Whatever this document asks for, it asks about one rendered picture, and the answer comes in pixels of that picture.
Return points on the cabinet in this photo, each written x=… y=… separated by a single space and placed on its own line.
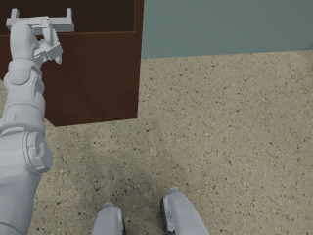
x=98 y=79

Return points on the robot left forearm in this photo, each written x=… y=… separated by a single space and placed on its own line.
x=25 y=105

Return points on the robot left upper arm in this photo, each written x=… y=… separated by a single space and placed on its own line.
x=24 y=158

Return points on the left robot thigh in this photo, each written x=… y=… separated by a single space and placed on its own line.
x=108 y=222

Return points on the robot left hand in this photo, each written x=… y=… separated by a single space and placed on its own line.
x=24 y=44

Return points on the drawer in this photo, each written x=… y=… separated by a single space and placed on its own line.
x=87 y=15

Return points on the handle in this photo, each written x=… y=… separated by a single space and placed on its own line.
x=59 y=24

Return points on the right robot foot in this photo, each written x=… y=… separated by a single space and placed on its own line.
x=163 y=216

